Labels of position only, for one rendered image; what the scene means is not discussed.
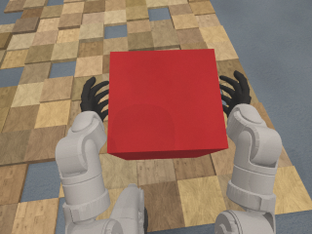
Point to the carton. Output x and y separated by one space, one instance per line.
164 104

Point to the robot right upper arm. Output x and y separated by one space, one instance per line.
239 222

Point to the left robot forearm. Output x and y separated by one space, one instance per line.
80 172

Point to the robot left upper arm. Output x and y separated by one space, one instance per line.
99 226

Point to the left robot shin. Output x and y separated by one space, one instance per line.
140 215

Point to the left robot hand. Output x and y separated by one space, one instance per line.
90 99

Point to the right robot hand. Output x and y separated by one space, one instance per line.
241 95

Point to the left robot thigh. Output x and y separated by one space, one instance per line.
126 208

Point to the right robot forearm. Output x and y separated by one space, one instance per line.
256 159

